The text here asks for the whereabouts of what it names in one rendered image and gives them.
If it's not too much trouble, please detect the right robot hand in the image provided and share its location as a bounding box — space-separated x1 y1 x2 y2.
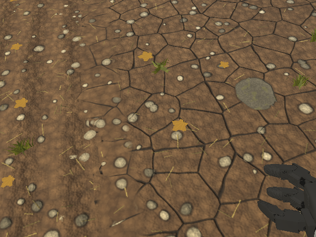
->
257 163 316 237

